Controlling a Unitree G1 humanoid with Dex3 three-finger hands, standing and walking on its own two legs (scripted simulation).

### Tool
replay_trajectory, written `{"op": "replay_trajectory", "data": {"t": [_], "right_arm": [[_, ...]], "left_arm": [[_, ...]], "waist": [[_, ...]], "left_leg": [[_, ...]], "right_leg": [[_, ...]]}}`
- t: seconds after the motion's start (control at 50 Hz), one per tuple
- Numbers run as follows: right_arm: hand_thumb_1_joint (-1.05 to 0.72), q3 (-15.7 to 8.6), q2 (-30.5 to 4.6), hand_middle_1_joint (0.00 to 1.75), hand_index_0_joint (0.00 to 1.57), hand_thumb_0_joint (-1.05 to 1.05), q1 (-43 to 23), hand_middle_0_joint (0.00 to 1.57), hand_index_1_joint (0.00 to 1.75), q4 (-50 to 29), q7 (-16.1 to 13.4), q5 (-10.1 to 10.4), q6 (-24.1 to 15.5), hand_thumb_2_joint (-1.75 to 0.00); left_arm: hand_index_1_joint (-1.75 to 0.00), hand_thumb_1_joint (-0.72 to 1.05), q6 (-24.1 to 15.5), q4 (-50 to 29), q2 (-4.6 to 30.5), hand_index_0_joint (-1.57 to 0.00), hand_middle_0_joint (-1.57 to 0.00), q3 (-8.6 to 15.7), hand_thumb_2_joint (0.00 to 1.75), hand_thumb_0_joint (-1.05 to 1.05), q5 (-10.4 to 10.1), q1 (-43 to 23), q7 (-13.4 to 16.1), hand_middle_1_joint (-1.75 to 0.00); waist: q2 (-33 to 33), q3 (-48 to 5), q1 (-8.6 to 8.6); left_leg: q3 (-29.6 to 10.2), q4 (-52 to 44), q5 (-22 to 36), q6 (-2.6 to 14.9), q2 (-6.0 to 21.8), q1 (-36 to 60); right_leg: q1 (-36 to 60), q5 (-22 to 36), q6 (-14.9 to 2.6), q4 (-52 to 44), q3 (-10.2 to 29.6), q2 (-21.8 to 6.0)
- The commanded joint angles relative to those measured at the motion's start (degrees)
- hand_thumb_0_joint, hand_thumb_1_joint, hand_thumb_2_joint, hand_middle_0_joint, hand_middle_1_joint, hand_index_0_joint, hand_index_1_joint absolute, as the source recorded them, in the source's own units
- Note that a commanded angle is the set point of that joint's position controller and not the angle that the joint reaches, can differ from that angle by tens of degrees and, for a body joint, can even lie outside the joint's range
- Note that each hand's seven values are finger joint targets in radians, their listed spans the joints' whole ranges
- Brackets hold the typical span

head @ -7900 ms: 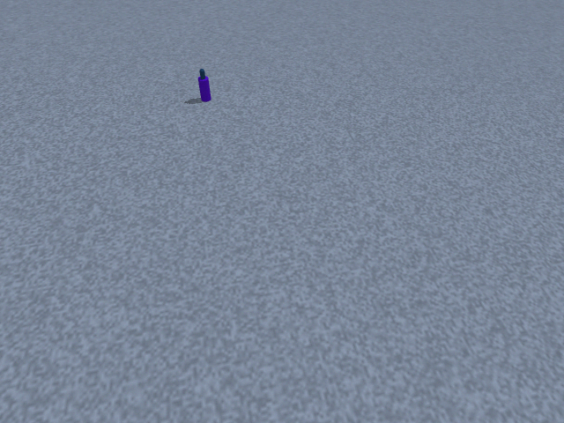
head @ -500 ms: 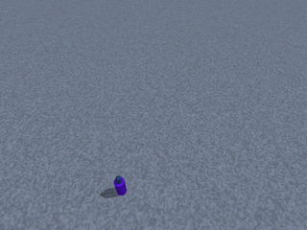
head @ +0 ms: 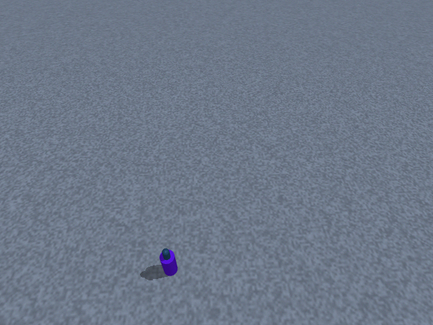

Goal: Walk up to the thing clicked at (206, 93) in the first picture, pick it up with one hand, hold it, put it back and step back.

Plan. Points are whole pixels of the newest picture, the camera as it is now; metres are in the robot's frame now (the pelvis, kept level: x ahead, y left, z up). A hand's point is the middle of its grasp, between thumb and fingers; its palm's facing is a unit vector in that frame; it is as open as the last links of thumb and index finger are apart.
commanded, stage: stand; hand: left
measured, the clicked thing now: (168, 260) +0.51 +0.20 -0.68
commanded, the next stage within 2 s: go down in 0.68 s
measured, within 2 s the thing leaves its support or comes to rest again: neither
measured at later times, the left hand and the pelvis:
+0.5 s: hand out of the picture +0.08 +0.25 -0.15, palm faces -0.02 -0.94 -0.34, open 7.4 cm; pelvis +0.01 +0.00 +0.00, yaw +0 degrees
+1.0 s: hand out of the picture +0.16 +0.25 -0.16, palm faces +0.02 -0.94 -0.33, open 10.5 cm; pelvis -0.01 +0.00 -0.01, yaw -1 degrees
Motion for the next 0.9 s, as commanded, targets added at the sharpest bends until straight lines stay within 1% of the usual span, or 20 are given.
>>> {"op": "replay_trajectory", "data": {"t": [0.0, 0.02, 0.1, 0.18, 0.22, 0.26, 0.28, 0.4, 0.42, 0.48, 0.52, 0.54, 0.62, 0.74, 0.76, 0.78, 0.8, 0.82, 0.84, 0.88], "right_arm": [[-0.9, -2.47, -11.88, 0.3, 0.2, 0.0, -2.1, 0.2, 0.3, -3.57, -0.66, 0.11, -0.98, -0.9], [-0.9, -2.33, -11.74, 0.3, 0.2, 0.0, -1.61, 0.2, 0.3, -3.34, -0.61, 0.12, -0.96, -0.9], [-0.9, -2.33, -11.64, 0.3, 0.2, 0.0, -1.69, 0.2, 0.3, -3.61, -0.59, 0.08, -0.92, -0.9], [-0.9, -2.44, -12.07, 0.3, 0.2, 0.0, -2.01, 0.2, 0.3, -3.63, -0.67, 0.05, -1.06, -0.9], [-0.9, -2.41, -11.78, 0.3, 0.2, 0.0, -2.26, 0.2, 0.3, -3.68, -0.67, 0.09, -0.97, -0.9], [-0.9, -2.49, -11.88, 0.3, 0.2, 0.0, -2.24, 0.2, 0.3, -3.75, -0.71, 0.1, -0.94, -0.9], [-0.9, -2.49, -11.73, 0.3, 0.2, 0.0, -1.65, 0.2, 0.3, -3.75, -0.71, 0.08, -0.97, -0.9], [-0.9, -2.37, -11.89, 0.3, 0.2, 0.0, -1.8, 0.2, 0.3, -3.75, -0.73, 0.03, -1.05, -0.9], [-0.9, -2.5, -11.99, 0.3, 0.2, 0.0, -1.93, 0.2, 0.3, -3.84, -0.76, 0.0, -1.14, -0.9], [-0.9, -2.38, -11.85, 0.3, 0.2, 0.0, -1.83, 0.2, 0.3, -3.82, -0.68, 0.11, -1.04, -0.9], [-0.9, -2.42, -11.84, 0.3, 0.2, 0.0, -2.11, 0.2, 0.3, -3.93, -0.64, 0.14, -1.04, -0.9], [-0.9, -2.36, -11.62, 0.3, 0.2, 0.0, -1.47, 0.2, 0.3, -3.88, -0.66, 0.07, -0.99, -0.9], [-0.9, -2.54, -11.95, 0.3, 0.2, 0.0, -1.85, 0.2, 0.3, -3.95, -0.63, 0.08, -0.94, -0.9], [-0.9, -2.56, -11.71, 0.3, 0.2, 0.0, -1.68, 0.2, 0.3, -4.06, -0.6, 0.1, -0.85, -0.9], [-0.96, -2.42, -11.63, 0.29, 0.2, 0.0, -1.31, 0.21, 0.29, -3.91, -0.64, 0.07, -0.93, -0.91], [-0.97, -0.67, -2.58, 0.3, 0.2, 0.0, -1.18, 0.2, 0.3, -19.74, -2.01, 4.23, -3.67, -0.92], [-0.96, -0.95, -4.04, 0.3, 0.2, 0.0, 1.68, 0.2, 0.3, -16.55, -2.54, 4.23, -3.51, -0.92], [-0.97, -1.69, -5.61, 0.3, 0.2, 0.0, 3.38, 0.2, 0.3, -15.6, -2.83, 4.09, -2.78, -0.92], [-0.97, -2.2, -5.76, 0.3, 0.2, 0.0, 3.69, 0.2, 0.3, -17.28, -2.88, 4.07, -2.29, -0.92], [-0.97, -3.53, -5.27, 0.3, 0.2, 0.0, 5.22, 0.2, 0.3, -19.46, -3.69, 3.54, -2.72, -0.92]], "left_arm": [[-0.3, 0.9, -0.96, -3.52, 12.53, -0.2, -0.2, 2.64, 0.9, 0.0, 0.06, -2.26, 1.14, -0.3], [-0.3, 0.9, -1.05, -3.37, 12.46, -0.2, -0.2, 2.55, 0.9, 0.0, -0.13, -2.15, 1.07, -0.3], [-0.3, 0.9, -1.09, -3.48, 12.81, -0.2, -0.2, 2.68, 0.9, 0.0, 0.0, -2.46, 1.14, -0.3], [-0.3, 0.9, -1.08, -3.57, 12.44, -0.2, -0.2, 2.61, 0.9, 0.0, 0.01, -2.02, 1.13, -0.3], [-0.3, 0.9, -1.02, -3.5, 12.47, -0.2, -0.2, 2.62, 0.9, 0.0, -0.01, -1.92, 1.18, -0.3], [-0.3, 0.9, -1.0, -3.49, 12.7, -0.2, -0.2, 2.64, 0.9, 0.0, 0.12, -1.73, 1.13, -0.3], [-0.3, 0.9, -1.05, -3.64, 12.9, -0.2, -0.2, 2.76, 0.9, 0.0, 0.01, -2.02, 1.18, -0.3], [-0.3, 0.9, -0.88, -3.65, 12.06, -0.2, -0.2, 2.57, 0.9, 0.0, 0.01, -2.1, 1.06, -0.3], [-0.3, 0.9, -0.88, -3.7, 12.69, -0.2, -0.2, 2.79, 0.9, 0.0, 0.02, -1.95, 1.1, -0.3], [-0.3, 0.9, -0.98, -3.42, 12.38, -0.2, -0.2, 2.69, 0.9, 0.0, 0.03, -1.36, 1.07, -0.3], [-0.3, 0.9, -1.07, -3.45, 12.51, -0.2, -0.2, 2.68, 0.9, 0.0, -0.04, -1.35, 1.08, -0.3], [-0.3, 0.9, -1.06, -3.49, 12.62, -0.2, -0.2, 2.73, 0.9, 0.0, -0.06, -1.93, 1.12, -0.3], [-0.3, 0.9, -1.05, -3.64, 12.47, -0.2, -0.2, 2.65, 0.9, 0.0, -0.07, -1.58, 1.15, -0.3], [-0.3, 0.9, -1.15, -3.63, 12.65, -0.2, -0.2, 2.7, 0.9, 0.0, -0.05, -1.19, 1.2, -0.3], [-0.22, 0.82, -1.08, -3.59, 12.55, -0.12, -0.12, 2.68, 0.82, 0.0, -0.02, -1.54, 1.12, -0.22], [-0.14, 0.74, -6.07, -23.7, 2.87, -0.04, -0.04, 2.51, 0.74, 0.0, -3.27, -21.64, 1.89, -0.14], [-0.06, 0.66, -5.55, -20.65, 5.9, -0.03, -0.01, 3.74, 0.66, 0.0, -3.25, -25.12, 2.39, -0.06], [0.0, 0.58, -3.01, -10.49, 10.81, -0.02, -0.02, 7.29, 0.58, 0.0, -2.25, -15.28, 2.89, 0.0], [0.0, 0.5, -2.22, -7.63, 12.04, -0.03, -0.02, 8.67, 0.5, 0.0, -1.67, -12.01, 2.48, -0.01], [0.0, 0.34, -2.51, -11.64, 15.19, -0.03, -0.02, 10.18, 0.34, 0.0, -0.35, -17.74, 2.26, -0.01]], "waist": [[0.14, -5.28, 0.28], [-0.15, -4.43, 0.15], [-0.61, -4.63, 0.07], [0.37, -5.25, 0.39], [0.44, -4.73, 0.49], [-0.13, -5.35, 0.36], [-0.44, -5.54, 0.14], [0.55, -4.33, 0.3], [-0.01, -4.97, 0.44], [-0.39, -4.76, 0.51], [-0.4, -4.06, 0.55], [-0.65, -4.16, 0.17], [-0.3, -4.02, 0.35], [-0.01, -4.47, 0.32], [-0.05, -4.06, 0.14], [2.79, 1.21, -7.44], [1.4, -1.76, -5.38], [-1.82, -1.08, -4.05], [-4.17, -1.59, -2.23], [-2.7, -9.48, -1.5]], "left_leg": [[-4.07, -2.26, 9.65, 2.29, 5.73, -1.11], [-4.13, -2.59, 8.86, 2.16, 5.53, -1.45], [-4.06, -2.45, 8.92, 2.3, 5.74, -1.32], [-4.06, -2.19, 10.53, 2.35, 6.04, -0.46], [-4.0, -2.36, 9.59, 2.25, 5.9, -0.63], [-3.79, -2.06, 9.49, 2.36, 5.86, 0.05], [-3.83, -2.17, 10.81, 2.3, 5.92, -0.06], [-3.61, -2.73, 9.87, 2.32, 5.9, -1.18], [-3.81, -2.81, 10.46, 2.27, 6.1, -0.36], [-3.75, -2.63, 9.67, 2.62, 6.02, -0.04], [-3.85, -2.92, 9.25, 2.49, 5.86, -0.13], [-3.71, -2.8, 8.73, 2.5, 5.77, -0.43], [-3.73, -2.71, 8.02, 2.43, 5.77, -0.06], [-3.65, -2.69, 8.31, 2.51, 5.72, -0.29], [-3.63, -2.82, 8.71, 2.53, 5.73, -0.98], [4.34, 1.01, 0.05, 2.72, -2.98, -5.99], [3.94, 1.74, -1.48, 3.1, -3.27, -5.39], [4.08, 2.55, -2.56, 3.29, -3.49, -7.04], [3.9, 4.53, -1.43, 3.37, -2.96, -9.02], [3.55, 6.57, 1.18, 3.44, -3.02, -8.86]], "right_leg": [[3.28, 8.52, -0.56, -3.44, 6.61, -7.46], [2.55, 7.45, -0.36, -3.73, 6.77, -7.31], [2.64, 7.64, -0.38, -3.7, 6.79, -7.45], [3.24, 9.19, -0.5, -3.37, 6.72, -7.48], [2.97, 8.44, -0.46, -3.72, 6.61, -7.42], [2.88, 9.14, -0.6, -3.76, 6.71, -7.54], [3.14, 10.03, -0.7, -3.36, 6.73, -7.51], [3.35, 8.86, -0.7, -3.44, 6.68, -7.33], [3.37, 9.19, -0.81, -3.01, 6.69, -7.4], [3.04, 8.82, -0.62, -3.63, 6.8, -7.43], [2.42, 8.12, -0.48, -3.92, 6.73, -7.25], [2.67, 8.08, -0.56, -3.92, 7.03, -7.47], [1.91, 7.31, -0.59, -4.28, 7.02, -7.31], [2.84, 8.53, -0.6, -4.04, 7.07, -7.43], [3.17, 9.04, -0.56, -3.93, 7.04, -7.4], [-11.47, 4.75, -0.01, -0.55, 4.31, 0.15], [-7.97, 1.9, 0.11, -0.33, 3.67, -0.07], [-8.14, -0.83, 0.0, -0.38, 3.11, 0.2], [-8.49, -0.76, 0.07, 1.15, 2.42, 0.52], [-6.74, 2.95, 0.18, 4.29, 3.07, 0.1]]}}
